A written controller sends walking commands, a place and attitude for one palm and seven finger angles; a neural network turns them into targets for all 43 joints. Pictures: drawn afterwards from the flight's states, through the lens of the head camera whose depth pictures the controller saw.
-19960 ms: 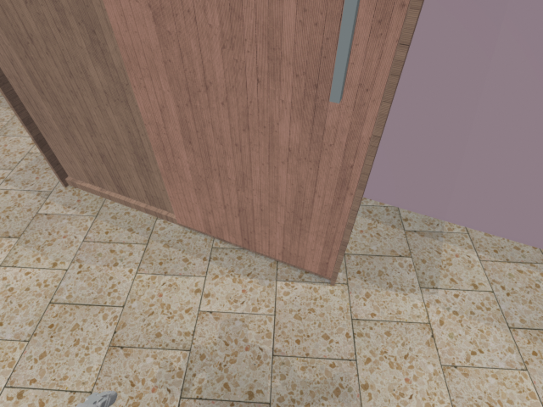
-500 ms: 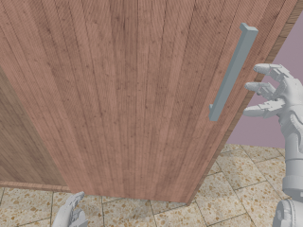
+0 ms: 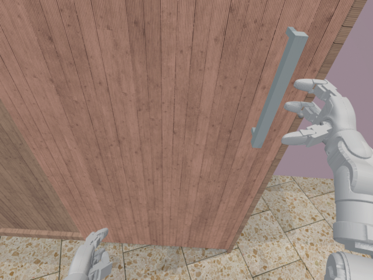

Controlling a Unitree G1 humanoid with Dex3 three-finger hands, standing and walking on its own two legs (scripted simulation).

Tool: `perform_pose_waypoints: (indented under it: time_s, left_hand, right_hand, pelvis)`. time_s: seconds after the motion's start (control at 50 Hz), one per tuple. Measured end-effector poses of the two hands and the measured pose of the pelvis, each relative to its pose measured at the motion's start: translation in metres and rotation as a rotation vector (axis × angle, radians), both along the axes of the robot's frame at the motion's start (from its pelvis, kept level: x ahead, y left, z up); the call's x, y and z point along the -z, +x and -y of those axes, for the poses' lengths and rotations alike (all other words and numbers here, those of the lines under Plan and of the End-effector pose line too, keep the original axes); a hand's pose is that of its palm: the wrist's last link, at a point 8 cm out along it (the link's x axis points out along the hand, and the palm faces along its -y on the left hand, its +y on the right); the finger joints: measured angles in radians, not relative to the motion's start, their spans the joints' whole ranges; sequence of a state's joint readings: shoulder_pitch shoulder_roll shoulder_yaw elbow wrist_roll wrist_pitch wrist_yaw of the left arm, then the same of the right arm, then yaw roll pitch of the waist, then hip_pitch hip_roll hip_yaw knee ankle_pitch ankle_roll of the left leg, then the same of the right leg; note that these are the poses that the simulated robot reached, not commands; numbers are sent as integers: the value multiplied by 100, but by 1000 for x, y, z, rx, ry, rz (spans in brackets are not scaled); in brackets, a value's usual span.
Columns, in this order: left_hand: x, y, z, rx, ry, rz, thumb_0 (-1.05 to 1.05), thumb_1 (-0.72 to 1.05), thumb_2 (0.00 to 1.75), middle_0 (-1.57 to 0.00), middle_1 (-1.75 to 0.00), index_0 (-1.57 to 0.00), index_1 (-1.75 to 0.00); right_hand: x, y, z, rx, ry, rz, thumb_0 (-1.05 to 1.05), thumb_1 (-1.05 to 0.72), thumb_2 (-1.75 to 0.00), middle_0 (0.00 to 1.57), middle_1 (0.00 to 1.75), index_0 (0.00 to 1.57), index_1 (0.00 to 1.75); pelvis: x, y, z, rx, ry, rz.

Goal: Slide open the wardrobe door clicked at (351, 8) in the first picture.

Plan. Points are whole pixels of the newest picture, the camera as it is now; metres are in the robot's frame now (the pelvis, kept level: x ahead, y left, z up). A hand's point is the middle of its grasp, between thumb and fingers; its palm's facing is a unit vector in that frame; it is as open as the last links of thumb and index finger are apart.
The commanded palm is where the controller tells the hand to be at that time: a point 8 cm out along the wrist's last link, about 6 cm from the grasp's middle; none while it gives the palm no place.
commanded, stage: feel for the door with the fingertips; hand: right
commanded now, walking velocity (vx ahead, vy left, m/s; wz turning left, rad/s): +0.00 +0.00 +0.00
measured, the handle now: (271, 94) +0.45 -0.15 +0.22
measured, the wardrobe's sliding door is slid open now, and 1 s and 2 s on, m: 0.00 0.00 0.00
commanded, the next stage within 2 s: slide the fingers in behind the handle in 0.78 s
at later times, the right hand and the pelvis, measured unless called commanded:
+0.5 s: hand (291, 107) +0.39 -0.17 +0.23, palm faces +0.01 +1.00 -0.01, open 14.0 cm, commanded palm +0.37 -0.22 +0.23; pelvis +0.00 +0.00 +0.00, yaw +0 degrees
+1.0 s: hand (287, 105) +0.40 -0.16 +0.23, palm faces +0.03 +1.00 -0.01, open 14.0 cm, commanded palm +0.38 -0.21 +0.23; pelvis +0.00 +0.01 +0.00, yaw +0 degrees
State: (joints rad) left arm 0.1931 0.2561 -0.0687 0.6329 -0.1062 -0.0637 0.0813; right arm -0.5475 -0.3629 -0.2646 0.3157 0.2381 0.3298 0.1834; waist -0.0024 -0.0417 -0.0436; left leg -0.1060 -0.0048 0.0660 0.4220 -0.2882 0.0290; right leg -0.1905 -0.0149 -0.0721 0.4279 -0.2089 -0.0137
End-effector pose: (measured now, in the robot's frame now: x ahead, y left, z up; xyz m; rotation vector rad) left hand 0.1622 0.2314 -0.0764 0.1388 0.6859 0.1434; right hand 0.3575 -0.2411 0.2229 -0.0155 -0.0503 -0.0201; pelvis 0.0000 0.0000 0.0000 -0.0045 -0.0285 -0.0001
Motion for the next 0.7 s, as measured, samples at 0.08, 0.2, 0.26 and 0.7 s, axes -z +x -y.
perform_pose_waypoints:
  time_s: [0.08,0.2,0.26,0.7]
  left_hand:
    - [-1,4,3,9,-7,4,1,90,90,-20,-30,-20,-30]
    - [-1,5,3,13,-5,-8,1,90,90,-20,-30,-20,-30]
    - [0,3,1,10,3,-20,1,90,90,-20,-30,-20,-30]
    - [13,-29,-15,-53,5,-102,1,90,90,-20,-30,-20,-30]
  right_hand:
    - [-3,-3,-7,-7,7,23,-1,50,-30,30,120,30,120]
    - [1,-5,-12,-1,5,-5,-1,50,-30,30,120,30,120]
    - [2,-2,-11,12,8,-23,-1,50,-30,30,120,30,120]
    - [-4,18,-26,5,7,-10,-1,50,-30,30,120,30,120]
  pelvis:
    - [0,1,0,-2,-1,4]
    - [0,0,-1,2,0,8]
    - [0,-1,-2,5,0,8]
    - [-1,0,-4,-9,-2,1]
